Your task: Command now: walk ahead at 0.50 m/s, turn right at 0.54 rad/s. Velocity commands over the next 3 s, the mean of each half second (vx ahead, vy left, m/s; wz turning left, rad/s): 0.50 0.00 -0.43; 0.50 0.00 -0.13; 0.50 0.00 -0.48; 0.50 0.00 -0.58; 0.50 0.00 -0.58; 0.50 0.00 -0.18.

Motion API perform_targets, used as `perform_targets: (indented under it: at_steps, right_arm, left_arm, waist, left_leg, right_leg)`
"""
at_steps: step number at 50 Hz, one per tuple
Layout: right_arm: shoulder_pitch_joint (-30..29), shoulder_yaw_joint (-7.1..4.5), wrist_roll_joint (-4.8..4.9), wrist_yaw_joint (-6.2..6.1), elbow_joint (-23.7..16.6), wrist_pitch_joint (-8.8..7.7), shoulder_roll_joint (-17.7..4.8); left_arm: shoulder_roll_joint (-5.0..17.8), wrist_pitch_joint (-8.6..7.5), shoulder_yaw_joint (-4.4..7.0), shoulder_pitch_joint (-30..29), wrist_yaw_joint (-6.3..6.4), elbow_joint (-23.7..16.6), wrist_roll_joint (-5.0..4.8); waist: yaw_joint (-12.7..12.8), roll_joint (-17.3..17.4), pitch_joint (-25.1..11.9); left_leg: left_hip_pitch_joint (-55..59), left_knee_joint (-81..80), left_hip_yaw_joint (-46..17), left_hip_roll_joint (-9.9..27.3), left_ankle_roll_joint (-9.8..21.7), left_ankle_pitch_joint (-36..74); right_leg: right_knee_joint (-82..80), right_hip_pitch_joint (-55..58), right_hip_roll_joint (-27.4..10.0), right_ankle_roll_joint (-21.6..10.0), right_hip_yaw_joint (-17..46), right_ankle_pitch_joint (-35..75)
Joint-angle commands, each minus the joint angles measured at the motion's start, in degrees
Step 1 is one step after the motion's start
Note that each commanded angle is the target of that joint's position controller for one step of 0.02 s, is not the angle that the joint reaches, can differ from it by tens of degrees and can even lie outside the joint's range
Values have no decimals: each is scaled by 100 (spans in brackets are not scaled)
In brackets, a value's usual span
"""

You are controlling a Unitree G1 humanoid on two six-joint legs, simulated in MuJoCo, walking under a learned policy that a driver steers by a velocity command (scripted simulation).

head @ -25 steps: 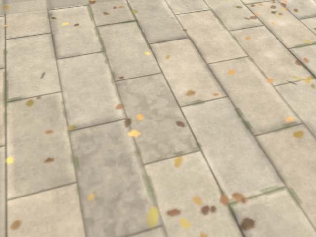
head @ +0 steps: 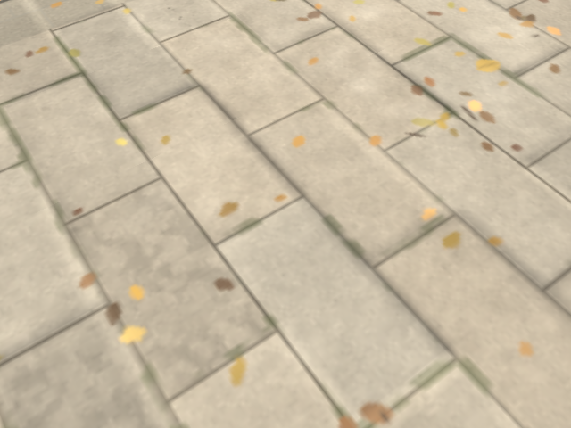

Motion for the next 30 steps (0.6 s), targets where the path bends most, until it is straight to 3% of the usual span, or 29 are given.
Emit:
perform_targets:
  at_steps: [1,2,3,5,8,11,14,17,19,20,21,22,23,24,25,26,27,30]
  right_arm:
    - [-562,-106,103,70,-897,-451,-728]
    - [-569,-167,-47,18,-852,-390,-795]
    - [-451,-195,-100,20,-856,-301,-787]
    - [-354,-187,-165,16,-935,-172,-630]
    - [-913,-124,-198,-18,-1169,-104,-465]
    - [-1569,-53,-157,29,-1332,-137,-320]
    - [-1890,-62,-66,128,-1424,-202,-421]
    - [-1908,-137,-70,201,-1497,-284,-625]
    - [-1381,-220,-86,184,-1389,-324,-744]
    - [-760,-306,-146,152,-1265,-350,-927]
    - [153,-394,-207,123,-1186,-350,-1284]
    - [720,-508,-178,187,-868,-271,-1578]
    - [728,-375,-12,213,-900,-250,-1035]
    - [390,-292,-2,187,-951,-210,-764]
    - [58,-240,-68,178,-1021,-163,-701]
    - [-133,-204,-103,183,-1015,-143,-614]
    - [-223,-163,-147,183,-1017,-152,-537]
    - [-155,-174,-74,187,-898,-182,-601]
  left_arm:
    - [808,-73,258,1131,79,-118,0]
    - [597,-82,196,772,90,-225,3]
    - [539,-76,162,612,112,-320,46]
    - [676,-96,203,623,155,-348,32]
    - [907,-89,270,846,258,-305,9]
    - [925,-18,278,1112,316,-237,-43]
    - [865,-1,244,1426,319,-100,-52]
    - [834,10,228,1542,329,-9,-23]
    - [830,38,223,1390,325,-30,1]
    - [660,30,159,1321,308,-80,29]
    - [419,7,49,1458,309,-193,135]
    - [136,-65,-38,2283,303,-166,-58]
    - [636,-95,29,2053,302,-76,-119]
    - [870,-99,90,1342,289,-203,-117]
    - [803,-106,68,948,289,-306,-31]
    - [713,-126,74,768,276,-370,51]
    - [626,-122,79,830,260,-369,61]
    - [370,-68,25,914,249,-343,48]
  waist:
    - [429,135,-1022]
    - [229,180,-785]
    - [58,93,-633]
    - [-69,-7,-548]
    - [64,-141,-365]
    - [360,-370,-359]
    - [562,-511,-389]
    - [507,-614,-351]
    - [172,-724,-467]
    - [-126,-619,-917]
    - [-411,88,-1764]
    - [-169,2026,-2289]
    - [-342,1365,-1839]
    - [-434,747,-1049]
    - [-308,297,-655]
    - [-176,210,-378]
    - [-24,364,-361]
    - [80,575,-385]
  left_leg:
    - [-3276,1021,-852,268,175,436]
    - [-2885,510,-794,440,117,630]
    - [-2537,301,-795,514,54,760]
    - [-2307,-167,-667,507,-135,924]
    - [-2295,-1324,-510,358,-346,1782]
    - [-1865,-2717,-448,41,-339,2900]
    - [-1695,-3298,-496,-47,-250,3264]
    - [-1680,-3642,-566,-46,23,2714]
    - [-999,-3947,-371,-172,278,2406]
    - [-3,-3925,-521,33,514,2546]
    - [1613,-3717,-1587,1002,981,2710]
    - [3214,-4402,-4180,2029,1880,1246]
    - [3070,-4774,-4683,2046,1742,-89]
    - [2367,-4856,-3857,1847,1498,-57]
    - [1640,-4953,-3203,1609,1388,587]
    - [1115,-5094,-2801,1405,1383,1171]
    - [784,-5215,-2465,1222,1325,1591]
    - [463,-5477,-1833,1044,1410,2412]
  right_leg:
    - [-1881,3464,-1789,-1261,3097,721]
    - [-1966,2759,-1563,-1101,2607,1191]
    - [-2123,2240,-1401,-1071,2392,1425]
    - [-2279,1700,-1291,-1118,2172,1893]
    - [-2318,1253,-1025,-968,1737,2058]
    - [-2117,1123,-742,-645,1567,1474]
    - [-1934,1506,-983,-556,1847,979]
    - [-1533,2151,-1314,-457,2292,978]
    - [-1048,2291,-1237,-308,2308,1775]
    - [-230,2112,-930,-143,2077,2226]
    - [1410,1202,-503,94,1641,1158]
    - [3214,-829,261,488,1109,-1859]
    - [3873,-1603,-47,488,1466,-2129]
    - [3995,-1863,-278,481,1337,-1600]
    - [3795,-1713,-527,492,1069,-1174]
    - [3423,-1591,-714,509,972,-885]
    - [3161,-1282,-869,520,927,-711]
    - [2503,-1037,-960,630,687,-560]
Next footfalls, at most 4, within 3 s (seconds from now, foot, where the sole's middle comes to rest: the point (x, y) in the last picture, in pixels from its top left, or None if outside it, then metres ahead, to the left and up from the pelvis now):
0.40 left None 0.42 0.11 -0.75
0.92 right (375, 348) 0.62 -0.19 -0.75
1.42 left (324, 238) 0.94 -0.09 -0.75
1.92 right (461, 225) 0.98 -0.48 -0.75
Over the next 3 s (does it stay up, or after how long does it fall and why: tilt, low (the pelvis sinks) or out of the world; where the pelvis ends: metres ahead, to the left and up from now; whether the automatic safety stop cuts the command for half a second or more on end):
stays up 1.21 -0.80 0.01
